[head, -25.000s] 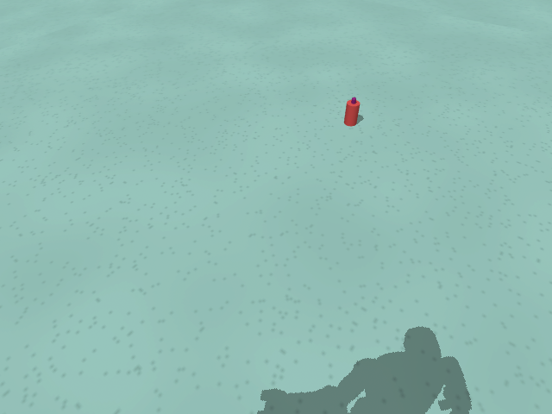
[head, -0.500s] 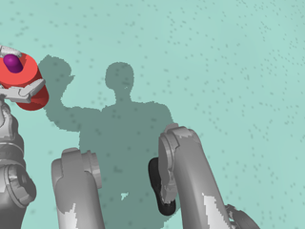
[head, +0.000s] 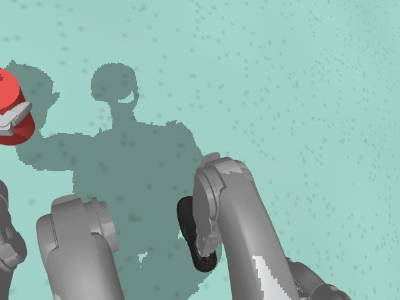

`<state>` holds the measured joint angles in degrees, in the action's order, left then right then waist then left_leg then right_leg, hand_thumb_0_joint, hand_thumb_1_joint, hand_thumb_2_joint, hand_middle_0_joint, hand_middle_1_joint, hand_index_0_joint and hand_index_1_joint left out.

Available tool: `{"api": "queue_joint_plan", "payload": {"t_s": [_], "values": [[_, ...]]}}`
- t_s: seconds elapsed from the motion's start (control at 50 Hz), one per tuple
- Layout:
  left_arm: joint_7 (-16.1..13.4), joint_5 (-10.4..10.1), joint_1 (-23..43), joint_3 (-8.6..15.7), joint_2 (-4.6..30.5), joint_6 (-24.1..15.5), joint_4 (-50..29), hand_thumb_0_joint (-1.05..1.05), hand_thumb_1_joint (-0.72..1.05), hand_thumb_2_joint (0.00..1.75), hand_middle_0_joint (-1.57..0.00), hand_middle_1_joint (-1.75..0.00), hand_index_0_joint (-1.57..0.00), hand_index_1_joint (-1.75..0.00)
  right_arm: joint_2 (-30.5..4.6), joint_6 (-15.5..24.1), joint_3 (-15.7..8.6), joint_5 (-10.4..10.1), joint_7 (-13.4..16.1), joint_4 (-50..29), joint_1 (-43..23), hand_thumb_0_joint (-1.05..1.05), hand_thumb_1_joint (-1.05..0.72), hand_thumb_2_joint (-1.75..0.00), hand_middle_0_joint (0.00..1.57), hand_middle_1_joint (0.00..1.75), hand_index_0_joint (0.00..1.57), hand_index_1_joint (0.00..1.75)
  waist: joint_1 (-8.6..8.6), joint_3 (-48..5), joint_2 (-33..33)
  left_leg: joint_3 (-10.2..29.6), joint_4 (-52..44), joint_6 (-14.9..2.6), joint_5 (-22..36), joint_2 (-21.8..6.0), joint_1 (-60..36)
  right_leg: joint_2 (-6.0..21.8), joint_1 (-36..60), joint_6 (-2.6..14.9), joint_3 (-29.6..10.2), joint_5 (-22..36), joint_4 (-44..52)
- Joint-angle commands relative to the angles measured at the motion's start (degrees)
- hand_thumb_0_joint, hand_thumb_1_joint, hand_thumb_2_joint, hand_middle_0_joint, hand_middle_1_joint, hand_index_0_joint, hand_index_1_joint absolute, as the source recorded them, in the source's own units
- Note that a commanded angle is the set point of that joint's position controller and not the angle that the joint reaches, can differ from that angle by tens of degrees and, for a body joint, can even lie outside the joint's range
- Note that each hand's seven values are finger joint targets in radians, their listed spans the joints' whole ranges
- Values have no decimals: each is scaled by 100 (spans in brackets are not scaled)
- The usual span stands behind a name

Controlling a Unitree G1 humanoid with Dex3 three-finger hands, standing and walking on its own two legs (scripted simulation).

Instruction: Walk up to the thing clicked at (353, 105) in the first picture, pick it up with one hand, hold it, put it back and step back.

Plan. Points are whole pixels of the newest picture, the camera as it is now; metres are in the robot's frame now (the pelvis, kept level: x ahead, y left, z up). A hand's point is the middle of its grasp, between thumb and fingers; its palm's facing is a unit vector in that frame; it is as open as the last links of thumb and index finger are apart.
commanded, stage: lower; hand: left
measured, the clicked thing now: out of the picture +0.51 +0.24 -0.15
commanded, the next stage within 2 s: loosen in 0.84 s
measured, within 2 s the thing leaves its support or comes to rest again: rests again in 1.92 s
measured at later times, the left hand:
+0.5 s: hand out of the picture +0.51 +0.24 -0.16, palm faces +0.30 -0.95 +0.00, open 9.1 cm
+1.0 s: hand (3, 105) +0.52 +0.24 -0.18, palm faces +0.31 -0.95 +0.00, open 9.1 cm
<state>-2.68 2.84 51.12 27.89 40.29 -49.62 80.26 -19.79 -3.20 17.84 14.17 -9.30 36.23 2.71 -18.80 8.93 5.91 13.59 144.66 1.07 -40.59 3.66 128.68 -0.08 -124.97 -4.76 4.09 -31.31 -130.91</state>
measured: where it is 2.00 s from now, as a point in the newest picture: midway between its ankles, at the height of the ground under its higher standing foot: (152, 276)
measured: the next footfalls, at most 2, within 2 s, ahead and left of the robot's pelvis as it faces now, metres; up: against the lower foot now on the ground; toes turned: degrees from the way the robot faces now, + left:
none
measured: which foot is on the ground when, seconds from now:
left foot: down 0.00-1.00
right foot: down 0.00-1.00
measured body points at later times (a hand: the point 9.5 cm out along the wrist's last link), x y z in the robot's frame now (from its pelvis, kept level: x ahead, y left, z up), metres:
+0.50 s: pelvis +0.00 +0.01 -0.01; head +0.26 +0.15 +0.32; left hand +0.49 +0.29 -0.16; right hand +0.07 -0.26 -0.06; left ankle +0.08 +0.12 -0.28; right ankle +0.15 -0.15 -0.28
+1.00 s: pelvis -0.01 +0.02 -0.01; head +0.27 +0.17 +0.30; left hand +0.49 +0.29 -0.18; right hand +0.08 -0.25 -0.04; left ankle +0.08 +0.12 -0.28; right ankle +0.15 -0.15 -0.28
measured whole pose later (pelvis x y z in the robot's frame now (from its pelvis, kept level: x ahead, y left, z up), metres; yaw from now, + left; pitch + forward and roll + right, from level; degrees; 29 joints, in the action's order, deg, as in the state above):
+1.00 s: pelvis -0.01 +0.02 -0.01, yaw -5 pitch +17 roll -20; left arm -6.7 2.8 53.2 26.7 54.5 -61.2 92.6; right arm -21.7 -4.8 31.3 20.7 -8.6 30.9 -5.8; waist -22.2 18.2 13.8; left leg 20.0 149.8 0.0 -42.5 3.0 126.3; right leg -1.9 -119.8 -5.5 9.6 -30.4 -129.9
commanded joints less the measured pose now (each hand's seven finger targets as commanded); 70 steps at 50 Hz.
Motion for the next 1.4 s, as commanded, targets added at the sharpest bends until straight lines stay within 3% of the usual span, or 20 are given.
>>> {"api": "queue_joint_plan", "payload": {"t_s": [0.0,0.12,0.16,0.26,0.32,0.38,0.46,0.52,0.6,0.74,0.84,0.9,0.94,1.02,1.06,1.18,1.28,1.38], "values": [[-32,-27,2187,110,1403,-815,-1151,0,19,120,-120,-133,-120,-134,-1869,-14,-357,154,105,-39,725,0,-91,-91,20,30,20,30,-421,-3762,-2614,-324,-1897,-10,764,-355,-2491,-105,2178,537,827,674,706],[-169,52,2062,169,1581,-1017,-902,0,20,122,-120,-134,-120,-135,-1995,-60,-156,298,88,-91,584,0,-91,-91,20,30,20,30,-583,-3604,-2863,-120,-1892,78,1056,-416,-2795,-105,2172,532,983,922,558],[-161,72,2106,66,1609,-1080,-888,0,21,122,-118,-133,-118,-134,-2015,-84,-109,340,86,-90,521,0,-91,-91,20,30,20,30,-655,-3551,-2932,-138,-1828,70,1054,-412,-2757,-128,2240,516,1007,949,567],[-175,17,2001,82,1730,-1178,-723,0,21,121,-119,-133,-120,-134,-2095,-99,54,413,98,-122,427,0,-91,-91,20,30,20,30,-751,-3506,-2916,0,-1741,94,1406,-454,-2942,-152,2356,489,1103,1213,497],[-235,36,2069,-30,1726,-1213,-525,0,26,124,-119,-133,-120,-134,-2109,-112,145,448,89,-161,290,0,-91,-91,20,30,20,30,-838,-3139,-2868,63,-1753,83,1188,-458,-2730,-156,2251,478,1153,1066,512],[-234,-10,1955,-8,1814,-1294,-390,0,26,125,-120,-135,-121,-136,-2115,-132,235,479,99,-209,247,0,-90,-90,20,30,20,30,-865,-3189,-2705,34,-1626,32,1161,-455,-2624,-189,2489,436,1132,1107,594],[-264,21,2010,-7,1993,-1380,-320,0,24,125,-122,-136,-123,-137,-2193,-162,333,541,121,-253,140,0,-90,-90,20,30,20,30,-933,-3094,-2912,156,-1684,96,1281,-502,-2928,-198,2374,445,1236,1157,543],[-316,23,2045,-23,2127,-1413,-154,0,23,127,-122,-137,-123,-138,-2211,-182,408,548,130,-330,-9,0,-90,-90,20,30,20,30,-957,-2798,-2773,187,-1709,55,931,-506,-2555,-227,2319,446,1272,907,569],[-328,9,1986,-5,2235,-1523,-119,0,22,126,-122,-137,-123,-138,-2243,-196,493,607,143,-358,-59,0,-90,-90,20,30,20,30,-1000,-2921,-2830,218,-1662,69,1081,-534,-2715,-252,2513,420,1303,1057,556],[-384,59,2025,-71,2345,-1612,30,0,21,126,-123,-137,-123,-138,-2319,-233,610,677,174,-423,-223,0,-90,-90,20,30,20,30,-1127,-2637,-2944,370,-1718,112,1101,-581,-2867,-265,2325,413,1416,1058,534],[-410,2,1993,-49,2376,-1668,105,0,17,124,-122,-136,-122,-137,-2330,-228,656,704,173,-438,-323,0,-90,-90,20,30,20,30,-1128,-2576,-2871,354,-1641,92,1095,-587,-2813,-281,2393,394,1391,1081,568],[-396,7,1909,-107,2340,-1661,253,0,17,123,-121,-134,-121,-135,-2343,-225,695,709,189,-429,-295,0,-89,-90,20,30,20,30,-1231,-2544,-2790,372,-1620,73,1188,-592,-2783,-288,2491,382,1414,1169,624],[-392,-21,1940,-104,2391,-1676,263,0,17,114,-118,-127,-120,-126,-2316,-248,721,701,192,-438,-316,0,-90,-90,20,30,20,30,-1179,-2514,-2719,372,-1631,55,1097,-587,-2690,-310,2490,389,1400,1091,648],[-402,12,1934,-129,2433,-1700,287,0,-4,82,-103,-105,-106,-103,-2330,-267,730,722,200,-423,-332,0,-91,-89,20,30,20,30,-1195,-2542,-2754,364,-1634,60,1062,-587,-2740,-311,2471,393,1417,1067,655],[-417,35,1892,-112,2406,-1696,368,0,-10,75,-100,-99,-102,-97,-2345,-282,747,728,193,-455,-348,0,-91,-89,20,30,20,30,-1216,-2409,-2759,433,-1715,83,998,-590,-2765,-299,2360,396,1482,1012,648],[-436,65,1938,-138,2437,-1766,378,0,-19,59,-91,-86,-94,-83,-2392,-294,745,753,180,-436,-438,0,-90,-89,20,30,20,30,-1249,-2261,-2917,516,-1789,132,1018,-609,-2896,-283,2189,404,1510,975,597],[-409,40,1851,-152,2393,-1731,483,0,-28,44,-62,-56,-62,-57,-2377,-290,746,748,181,-398,-343,0,-90,-90,20,30,20,30,-1248,-2400,-2774,424,-1692,77,1080,-580,-2805,-283,2441,379,1466,1089,677],[-402,42,1829,-163,2410,-1675,559,0,-34,34,-55,-45,-54,-46,-2363,-320,746,729,190,-407,-371,0,-91,-90,20,30,20,30,-1219,-2354,-2665,399,-1723,61,916,-577,-2666,-295,2396,383,1483,961,725]]}}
